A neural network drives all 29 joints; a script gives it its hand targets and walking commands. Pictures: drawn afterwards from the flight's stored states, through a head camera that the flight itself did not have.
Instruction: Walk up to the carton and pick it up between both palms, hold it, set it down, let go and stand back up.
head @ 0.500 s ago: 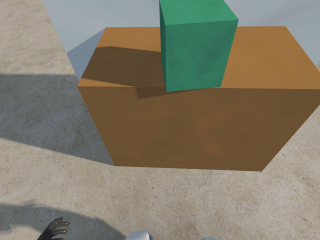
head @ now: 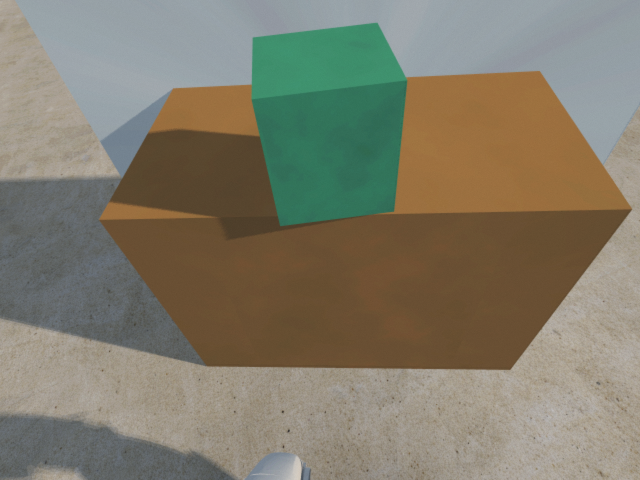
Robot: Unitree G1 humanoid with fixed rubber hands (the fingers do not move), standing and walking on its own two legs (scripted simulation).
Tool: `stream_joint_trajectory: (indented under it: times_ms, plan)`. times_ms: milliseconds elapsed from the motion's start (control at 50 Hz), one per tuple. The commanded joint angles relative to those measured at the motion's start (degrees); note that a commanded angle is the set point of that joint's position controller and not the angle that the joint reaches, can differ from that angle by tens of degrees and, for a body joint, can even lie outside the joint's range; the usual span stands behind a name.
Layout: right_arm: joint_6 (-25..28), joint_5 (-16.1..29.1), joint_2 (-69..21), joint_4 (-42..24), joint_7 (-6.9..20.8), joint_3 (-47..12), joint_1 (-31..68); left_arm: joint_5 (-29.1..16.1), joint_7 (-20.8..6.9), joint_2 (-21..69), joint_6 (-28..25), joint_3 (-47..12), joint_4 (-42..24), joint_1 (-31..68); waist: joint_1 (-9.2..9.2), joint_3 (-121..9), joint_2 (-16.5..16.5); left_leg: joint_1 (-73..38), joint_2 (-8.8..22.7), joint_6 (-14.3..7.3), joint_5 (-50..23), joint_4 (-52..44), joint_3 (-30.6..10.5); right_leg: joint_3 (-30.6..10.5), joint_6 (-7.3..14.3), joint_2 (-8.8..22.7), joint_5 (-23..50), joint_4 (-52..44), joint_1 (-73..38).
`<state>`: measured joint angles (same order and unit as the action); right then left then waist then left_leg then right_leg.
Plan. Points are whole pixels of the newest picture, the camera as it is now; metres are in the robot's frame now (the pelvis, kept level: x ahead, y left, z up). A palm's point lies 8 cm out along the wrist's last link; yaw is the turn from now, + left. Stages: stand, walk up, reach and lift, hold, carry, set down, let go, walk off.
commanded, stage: walk up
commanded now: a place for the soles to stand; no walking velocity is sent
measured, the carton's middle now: (326, 128) +0.65 +0.04 +0.09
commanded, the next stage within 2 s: none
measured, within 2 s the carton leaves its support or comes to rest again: neither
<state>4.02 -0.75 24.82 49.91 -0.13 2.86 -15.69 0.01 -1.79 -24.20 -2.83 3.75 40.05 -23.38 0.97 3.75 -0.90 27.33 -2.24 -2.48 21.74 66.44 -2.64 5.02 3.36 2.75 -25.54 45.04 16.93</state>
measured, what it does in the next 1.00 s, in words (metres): walks ahead: left foot, then right foot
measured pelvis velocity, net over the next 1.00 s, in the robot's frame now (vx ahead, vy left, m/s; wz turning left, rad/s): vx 0.20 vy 0.01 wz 0.02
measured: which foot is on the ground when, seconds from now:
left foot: up 0.00-0.34, down 0.36-0.82, up 0.84-1.00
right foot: down 0.00-0.38, up 0.40-0.76, down 0.78-1.00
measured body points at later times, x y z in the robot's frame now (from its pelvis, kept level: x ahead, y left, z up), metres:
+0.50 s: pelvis +0.12 +0.04 -0.01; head +0.13 +0.04 +0.44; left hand +0.17 +0.37 -0.10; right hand +0.22 -0.28 -0.10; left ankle +0.21 +0.12 -0.71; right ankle +0.04 -0.07 -0.65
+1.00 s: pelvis +0.20 +0.01 +0.00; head +0.23 -0.01 +0.44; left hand +0.26 +0.33 -0.09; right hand +0.29 -0.31 -0.12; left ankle +0.21 +0.13 -0.69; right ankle +0.22 -0.10 -0.71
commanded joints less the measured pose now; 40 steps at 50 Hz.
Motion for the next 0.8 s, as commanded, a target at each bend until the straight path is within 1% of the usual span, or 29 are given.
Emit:
stream_joint_trajectory:
  times_ms: [0, 40, 60, 100, 140, 160, 180, 200, 240, 260, 280, 300, 320, 340, 360, 380, 400, 420, 460, 500, 520, 580, 640, 680, 700, 720, 740, 760, 780]
  plan:
    - [0.08, 1.61, 10.46, -4.38, 0.71, 2.44, 3.42, -0.2, 2.68, -14.17, -2.94, 5.0, 0.83, -4.72, 3.04, -2.79, -6.09, 17.75, 1.48, 1.51, -3.83, 0.46, -1.67, -15.25, -3.9, 11.16, 45.72, -18.76, -22.3]
    - [-0.32, 1.47, 9.49, -4.94, 0.91, 1.86, 4.69, 0.1, 2.54, -13.11, -2.98, 4.81, 0.53, -4.8, 3.08, -3.34, -7.97, 16.15, 0.96, 1.62, -5.42, -1.52, 1.1, -11.73, -3.65, 8.88, 47.97, -20.11, -20.29]
    - [-0.55, 1.71, 9.2, -5.84, 1.2, 1.79, 5.99, 0.21, 2.68, -14.53, -2.84, 5.15, 0.71, -6.21, 3.73, -1.72, -9.4, 16.37, 0.45, 2.11, -4.65, -4.84, 0.52, -12.85, -2.65, 9.35, 44.95, -20.11, -20.35]
    - [-0.5, 1.55, 9.96, -7.89, 1.04, 1.94, 10.17, 0.52, 2.58, -14.44, -2.62, 4.51, 0.26, -5.43, 4.01, 1.33, -7.68, 15.42, 0.64, 1.88, -5.65, -13.63, 2.72, -12.83, 0.81, 9.98, 38.55, -22.43, -16.18]
    - [-0.59, 1.41, 9.19, -7.18, 1.27, 1.51, 8.9, 0.67, 2.38, -14.92, -2.21, 4.91, -0.16, -4.41, 4.27, 0.93, -11.31, 17.1, 1.19, 1.91, -5.04, -16.82, 1.68, -12.7, 2.2, 11.3, 34.5, -21.24, -20.03]
    - [-0.39, 1.32, 9.23, -7.66, 1.38, 1.36, 9.78, 0.66, 2.45, -14.76, -1.78, 5.18, -0.35, -5.22, 5.39, 1.04, -9.49, 17.56, 1.35, 1.93, -4.77, -20.12, 4.02, -12.3, 1.81, 10.09, 32.7, -20.13, -21.84]
    - [-0.29, 1.15, 8.23, -7.87, 1.47, 1.58, 9.99, 0.85, 2.25, -15.1, -1.64, 4.81, -0.32, -5.43, 5.15, 0.05, -12.72, 16.33, 2.01, 1.7, -5.64, -21.12, 3.76, -12.64, 3.6, 11.54, 31.6, -19.77, -21.28]
    - [-0.23, 0.82, 8.59, -7.56, 1.61, 1.31, 10.57, 0.71, 2.29, -13.72, -1.71, 4.67, 0.09, -6.65, 5.6, 1.83, -8.46, 16.79, 1.26, 1.34, -5.96, -22.17, 4.35, -12.21, 1.39, 10.95, 35.52, -19.74, -21.81]
    - [0.4, 0.4, 7.9, -8.26, 1.69, 1.56, 10.52, 0.87, 2.17, -13.69, -1.17, 4.34, -0.23, -8.08, 6.12, -1.58, -9.71, 12.69, 1.62, 0.85, -6.03, -26.06, 7.8, -12.59, 2.75, 12.03, 35.35, -17.58, -23.55]
    - [0.26, 0.66, 8.32, -8.09, 1.74, 1.69, 9.12, 0.95, 2.26, -15.69, -1.14, 4.79, -1.12, -5.8, 4.92, -2.07, -9.87, 10.64, 1.44, 0.66, -5.24, -27.77, 8.45, -11.2, 4.21, 12.45, 32.56, -17.34, -22.5]
    - [0.55, 0.35, 8.28, -7.64, 1.71, 1.87, 8.95, 0.99, 2.26, -15.33, -0.82, 4.83, -1.41, -6.05, 4.93, -0.98, -7.97, 8.74, 1.54, 0.26, -5.82, -28.22, 8.95, -11.66, 3.12, 13.21, 34.72, -16.52, -20.72]
    - [1.13, 0.35, 7.63, -7.54, 1.65, 1.83, 5.6, 0.77, 2.2, -14.84, -1.04, 4.54, -2.84, -2.35, 1.84, -1.9, -8.14, 1.33, 0.73, -0.47, -10.79, -31.88, 9.16, -8.48, 2.89, 11.94, 37.15, -13.86, -15.48]
    - [1.74, 0.09, 9.44, -5.33, 1.29, 2.59, -0.94, 0.39, 1.76, -13.88, -0.95, 4.27, -3.9, -0.6, -1.72, -7.43, -4.08, -12.88, 0.82, -1.91, -14.5, -37.15, 7.4, -5.53, 2.97, 10.04, 32.3, -5.32, -10.07]
    - [2.45, -0.51, 12.03, -3.2, 0.68, 3.93, -8.92, 0.31, 1.37, -11.18, -1.31, 2.82, -4.15, 0.03, -5.76, -12.78, 4.3, -27.2, 0.52, -4.16, -14.11, -36.28, 4.88, -2.44, 1.5, 6.78, 32.58, 9.71, -2.87]
    - [2.64, -0.84, 14.77, -3.01, -0.24, 5.5, -15.35, 0.25, 1.23, -7.71, -1.33, 2.08, -4.52, -1.56, -8.65, -17.09, 8.91, -37.56, 10.26, -8.29, -1.35, -39.6, -14.54, -1.67, -0.89, 1.38, 20.31, 22.22, 8.9]
    - [2.91, -0.37, 18.88, -3.54, -1.05, 6.19, -16.74, 0.41, 0.99, -6.79, -1.01, 2.01, -5.06, -2.57, -7.82, -18.72, 11.64, -44.45, 22.42, -12.44, 2.81, -45.45, -41.81, -4.79, -2.95, -5.43, -6.58, 27.6, 21.6]
    - [2.43, 0.8, 20.24, -3.93, -0.69, 6.05, -14.66, 0.79, 1.19, -13.57, -0.28, 3.34, -3.37, -1.89, -6.75, -18.92, 7.57, -44.12, 24.91, -17.18, 10.58, -46.36, -46.02, -8.57, -2.34, -3.23, -9.03, 29.89, 25.83]
    - [2.12, 1.41, 17.57, -4.82, -0.74, 5.81, -9.47, 1.83, 1.32, -14.95, 0.03, 3.47, -2.64, 1.58, -6.09, -9.22, 2.13, -33.18, 24.91, -16.56, 15.92, -48.99, -41.81, -8.47, -1.52, 0.27, -7.18, 28.89, 27.15]
    - [1.74, 0.18, 16.72, -3.97, -0.84, 5.37, -4.9, 1.25, 1.04, -14.35, -0.09, 3.77, -2.09, 2.78, -3.96, -0.65, 0.2, -21.87, 20.46, -13.58, 12.46, -49.59, -32.97, -10.78, -0.91, 2.15, -2.41, 25.93, 24.87]
    - [2.0, 0.31, 15.61, -3.66, -0.44, 4.52, -3.06, 1.42, 0.02, -13.05, 1.1, 3.76, -0.52, 0.49, -1.24, 5.97, 3.58, -6.45, 17.73, -8.41, 18.49, -53.0, -27.67, -11.36, -1.11, 3.86, 1.11, 20.89, 17.02]
    - [2.36, -0.39, 16.31, -3.87, -0.47, 4.46, -1.07, 1.11, -0.41, -12.59, 1.36, 3.99, -0.25, 1.39, -1.01, 8.14, 5.45, -3.75, 16.45, -7.58, 20.69, -54.59, -27.21, -9.92, -1.58, 2.95, 3.41, 19.92, 16.47]
    - [2.51, -0.36, 15.57, -4.36, 0.38, 4.56, -0.83, 1.01, -0.63, -12.59, 1.1, 4.28, 0.91, -0.55, -1.34, 4.93, 8.76, -3.76, 15.65, -7.41, 20.96, -54.55, -22.4, -7.23, -1.81, 3.22, 6.42, 15.17, 14.46]
    - [1.73, -0.96, 16.9, -5.15, 0.78, 5.2, 1.07, 1.08, -0.73, -12.57, 0.84, 4.6, 0.81, 0.82, -1.52, 3.59, 12.58, -1.94, 16.48, -11.21, 26.13, -52.29, -20.82, -5.02, -2.28, 2.91, -0.41, 8.12, 11.91]
    - [0.91, -1.29, 16.96, -5.61, 0.71, 5.15, 1.31, 1.1, -0.16, -13.15, 0.46, 4.65, 1.54, 0.36, -2.09, 3.07, 14.24, -2.13, 16.2, -11.34, 22.12, -47.86, -17.63, -4.04, -1.73, 2.26, -5.48, 1.61, 9.54]
    - [0.55, -0.61, 16.81, -4.74, 0.81, 4.85, 0.43, 1.39, 0.31, -13.71, -0.02, 4.78, 2.45, 0.82, -2.6, 2.43, 11.39, -3.36, 17.02, -11.44, 19.3, -46.07, -18.75, -3.51, -1.38, 1.62, -3.36, 0.65, 8.13]
    - [0.26, -0.55, 16.31, -5.71, 0.72, 5.09, 2.34, 1.39, 0.52, -12.85, -0.38, 4.88, 2.23, 0.09, -0.83, 0.04, 9.32, -4.16, 17.22, -10.91, 16.55, -43.15, -19.65, -5.24, -0.43, 2.07, -1.32, -4.27, 3.69]
    - [-0.27, -0.53, 14.77, -6.24, 0.76, 4.17, 3.64, 1.28, 1.0, -11.72, -1.16, 4.29, 3.41, -2.93, 0.04, -1.92, 8.19, -0.27, 14.03, -9.19, 10.53, -38.07, -13.41, -2.69, 0.11, 0.28, 3.47, -10.26, -3.29]
    - [-0.59, -0.07, 11.98, -6.87, 0.68, 3.36, 5.85, 1.79, 1.69, -11.52, -1.89, 4.64, 4.63, -6.17, 3.49, -4.77, 4.66, 1.25, 10.67, -6.04, 3.17, -27.09, -8.72, -4.81, -0.27, 0.01, 5.78, -16.16, -9.23]
    - [-0.83, 0.65, 6.91, -7.58, 0.57, 2.03, 4.85, 2.9, 2.48, -15.2, -2.44, 5.66, 4.92, -9.07, 4.88, -5.8, -10.81, 8.86, 4.39, -1.9, 4.51, -11.67, -1.77, -20.48, 0.12, 8.8, -2.59, -25.73, -14.09]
